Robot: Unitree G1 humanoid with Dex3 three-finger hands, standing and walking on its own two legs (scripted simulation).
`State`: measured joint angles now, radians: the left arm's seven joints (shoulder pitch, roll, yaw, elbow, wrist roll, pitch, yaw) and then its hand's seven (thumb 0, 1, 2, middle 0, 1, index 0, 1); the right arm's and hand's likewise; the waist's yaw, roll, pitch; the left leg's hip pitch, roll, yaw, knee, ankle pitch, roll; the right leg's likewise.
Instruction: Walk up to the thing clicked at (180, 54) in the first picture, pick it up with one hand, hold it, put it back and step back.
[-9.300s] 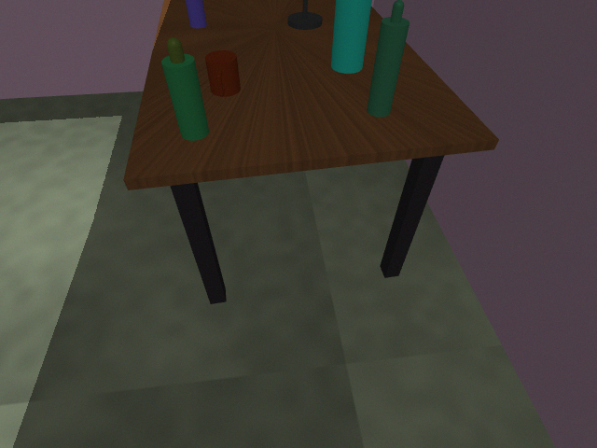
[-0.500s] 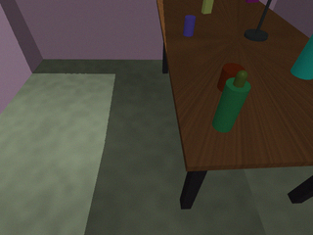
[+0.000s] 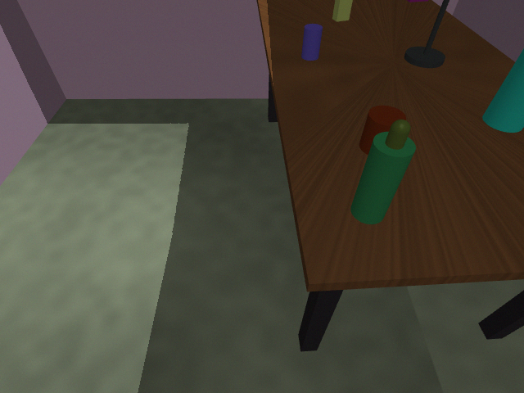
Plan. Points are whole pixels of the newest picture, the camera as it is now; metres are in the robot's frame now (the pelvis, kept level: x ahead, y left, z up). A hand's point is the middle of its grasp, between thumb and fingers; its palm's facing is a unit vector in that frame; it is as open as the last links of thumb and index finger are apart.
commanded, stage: walk up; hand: right
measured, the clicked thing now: (382, 172) +0.50 -0.22 +0.06
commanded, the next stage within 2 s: stand in 0.08 s
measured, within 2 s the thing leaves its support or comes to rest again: neither
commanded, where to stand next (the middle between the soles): +0.02 -0.01 m, yaw +2 degrees
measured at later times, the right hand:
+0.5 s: hand out of the picture +0.08 -0.25 -0.16, palm faces -0.04 +0.94 -0.33, open 7.4 cm
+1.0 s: hand out of the picture +0.10 -0.24 -0.16, palm faces -0.04 +0.94 -0.34, open 7.4 cm
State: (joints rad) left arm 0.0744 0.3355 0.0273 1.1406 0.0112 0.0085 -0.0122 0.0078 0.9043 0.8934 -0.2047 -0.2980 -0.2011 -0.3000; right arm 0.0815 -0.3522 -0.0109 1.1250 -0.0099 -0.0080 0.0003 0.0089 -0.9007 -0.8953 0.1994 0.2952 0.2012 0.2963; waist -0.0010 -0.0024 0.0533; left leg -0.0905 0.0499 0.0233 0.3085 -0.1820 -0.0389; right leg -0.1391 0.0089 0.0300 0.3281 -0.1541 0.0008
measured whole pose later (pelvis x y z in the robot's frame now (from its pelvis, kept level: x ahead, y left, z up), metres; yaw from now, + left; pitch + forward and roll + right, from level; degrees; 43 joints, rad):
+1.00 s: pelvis +0.01 +0.01 +0.00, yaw +1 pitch -2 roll +0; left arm 0.11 0.35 0.00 1.13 0.01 -0.01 0.00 0.01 0.90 0.89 -0.21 -0.30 -0.20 -0.30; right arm 0.11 -0.35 0.00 1.11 -0.01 0.00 0.00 0.01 -0.90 -0.90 0.20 0.30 0.20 0.30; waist 0.00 0.00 0.04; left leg -0.07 0.03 0.02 0.31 -0.20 -0.03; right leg -0.11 -0.01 0.02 0.32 -0.17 0.01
